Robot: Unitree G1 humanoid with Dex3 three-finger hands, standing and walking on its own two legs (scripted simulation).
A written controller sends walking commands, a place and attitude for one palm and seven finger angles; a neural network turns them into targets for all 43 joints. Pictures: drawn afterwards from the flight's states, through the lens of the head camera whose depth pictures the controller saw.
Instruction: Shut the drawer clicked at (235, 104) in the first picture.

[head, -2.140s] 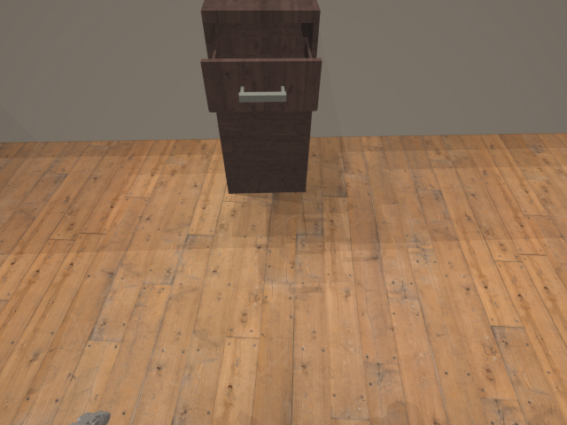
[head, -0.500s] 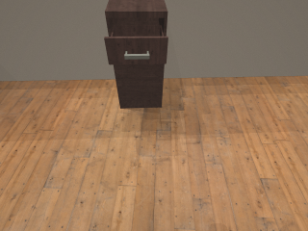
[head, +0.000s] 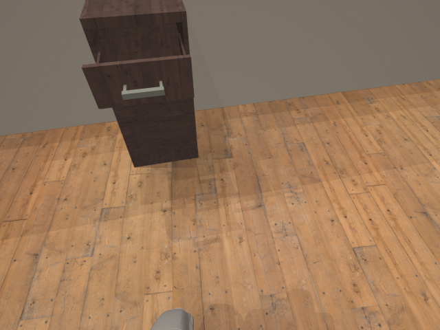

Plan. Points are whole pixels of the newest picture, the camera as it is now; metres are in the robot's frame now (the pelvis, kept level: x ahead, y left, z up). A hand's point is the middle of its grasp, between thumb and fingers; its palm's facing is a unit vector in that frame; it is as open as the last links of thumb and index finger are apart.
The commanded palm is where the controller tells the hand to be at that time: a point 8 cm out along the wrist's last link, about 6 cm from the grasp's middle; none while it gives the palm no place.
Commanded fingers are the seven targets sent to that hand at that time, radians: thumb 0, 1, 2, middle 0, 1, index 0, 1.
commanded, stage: walk to a spot facing it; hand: left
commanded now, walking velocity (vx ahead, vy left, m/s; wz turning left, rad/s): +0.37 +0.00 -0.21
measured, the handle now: (143, 89) +0.82 +0.33 -0.04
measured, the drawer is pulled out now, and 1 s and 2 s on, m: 0.28 0.28 0.28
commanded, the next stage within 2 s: turn to face it in 0.52 s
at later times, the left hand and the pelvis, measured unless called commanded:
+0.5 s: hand (139, 252) +0.31 +0.23 -0.16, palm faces -0.16 -0.97 -0.20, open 7.4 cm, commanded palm none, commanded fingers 0.00 0.90 0.90 -0.20 -0.30 -0.20 -0.30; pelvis +0.19 +0.05 +0.00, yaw -14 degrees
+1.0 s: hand (195, 206) +0.45 +0.11 -0.16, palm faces -0.20 -0.97 -0.14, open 7.3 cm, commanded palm none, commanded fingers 0.00 0.90 0.90 -0.20 -0.30 -0.20 -0.30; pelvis +0.29 -0.01 -0.01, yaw -11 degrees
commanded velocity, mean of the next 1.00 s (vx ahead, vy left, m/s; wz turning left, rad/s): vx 0.14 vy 0.00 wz -0.05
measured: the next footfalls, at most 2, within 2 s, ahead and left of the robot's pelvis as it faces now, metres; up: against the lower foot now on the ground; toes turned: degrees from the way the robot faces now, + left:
left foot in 0.18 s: +0.25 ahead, +0.14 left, +0.00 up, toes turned +2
right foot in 0.70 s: +0.36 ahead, -0.14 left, +0.00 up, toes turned -27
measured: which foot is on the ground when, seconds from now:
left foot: up 0.00-0.16, down 0.18-0.68, up 0.70-1.00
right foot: down 0.00-0.18, up 0.20-0.68, down 0.70-1.00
